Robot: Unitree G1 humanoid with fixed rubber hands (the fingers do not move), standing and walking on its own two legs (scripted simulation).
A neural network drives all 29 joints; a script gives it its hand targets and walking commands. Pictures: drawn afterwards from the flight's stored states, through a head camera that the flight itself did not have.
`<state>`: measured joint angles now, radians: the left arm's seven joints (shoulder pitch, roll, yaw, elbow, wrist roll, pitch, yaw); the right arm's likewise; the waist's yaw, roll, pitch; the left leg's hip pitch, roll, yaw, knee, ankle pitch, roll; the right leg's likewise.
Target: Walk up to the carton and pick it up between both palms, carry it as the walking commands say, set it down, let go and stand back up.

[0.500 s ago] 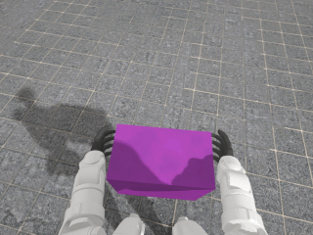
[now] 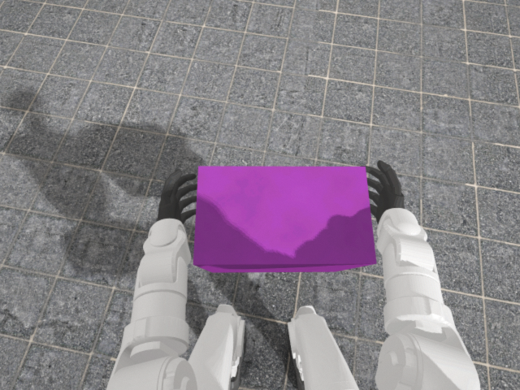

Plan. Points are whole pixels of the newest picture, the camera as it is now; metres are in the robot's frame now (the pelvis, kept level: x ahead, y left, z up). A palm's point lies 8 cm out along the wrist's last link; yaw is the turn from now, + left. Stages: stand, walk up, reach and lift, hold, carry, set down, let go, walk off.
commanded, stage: set down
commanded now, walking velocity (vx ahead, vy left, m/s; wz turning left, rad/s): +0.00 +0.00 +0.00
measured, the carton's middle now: (277, 227) +0.37 -0.02 -0.14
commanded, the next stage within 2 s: none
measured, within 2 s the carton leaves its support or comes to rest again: neither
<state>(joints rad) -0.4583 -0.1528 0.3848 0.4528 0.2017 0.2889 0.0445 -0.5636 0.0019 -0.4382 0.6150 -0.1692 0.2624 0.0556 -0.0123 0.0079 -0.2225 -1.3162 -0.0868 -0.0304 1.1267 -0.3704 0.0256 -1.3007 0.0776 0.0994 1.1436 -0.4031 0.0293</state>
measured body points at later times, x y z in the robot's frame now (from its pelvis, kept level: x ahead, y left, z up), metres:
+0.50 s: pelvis -0.02 -0.03 -0.08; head +0.18 -0.04 +0.32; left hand +0.40 +0.15 -0.15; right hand +0.40 -0.20 -0.17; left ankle +0.07 +0.10 -0.63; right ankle +0.06 -0.13 -0.63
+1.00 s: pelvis -0.04 -0.01 -0.17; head +0.20 -0.01 +0.21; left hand +0.43 +0.14 -0.25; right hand +0.42 -0.21 -0.25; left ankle +0.07 +0.10 -0.63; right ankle +0.06 -0.13 -0.63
